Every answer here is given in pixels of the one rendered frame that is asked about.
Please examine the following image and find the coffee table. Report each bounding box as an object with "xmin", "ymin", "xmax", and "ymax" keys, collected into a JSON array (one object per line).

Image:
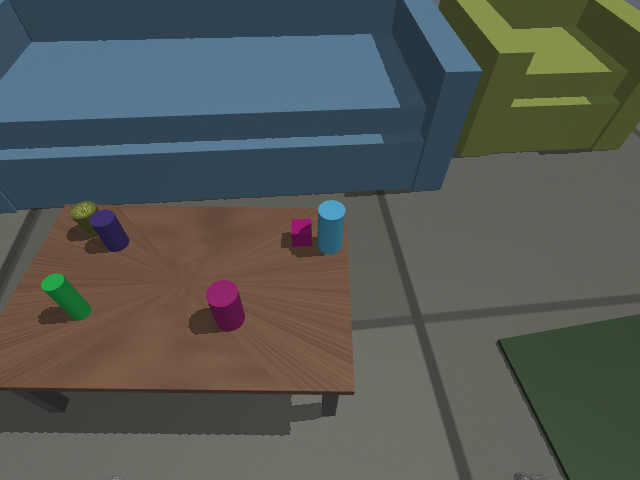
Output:
[{"xmin": 0, "ymin": 204, "xmax": 355, "ymax": 416}]

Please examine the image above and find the armchair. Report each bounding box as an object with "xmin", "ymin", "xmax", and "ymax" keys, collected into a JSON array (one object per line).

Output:
[{"xmin": 438, "ymin": 0, "xmax": 640, "ymax": 157}]

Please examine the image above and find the sofa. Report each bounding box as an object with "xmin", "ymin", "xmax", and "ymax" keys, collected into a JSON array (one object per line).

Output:
[{"xmin": 0, "ymin": 0, "xmax": 483, "ymax": 213}]

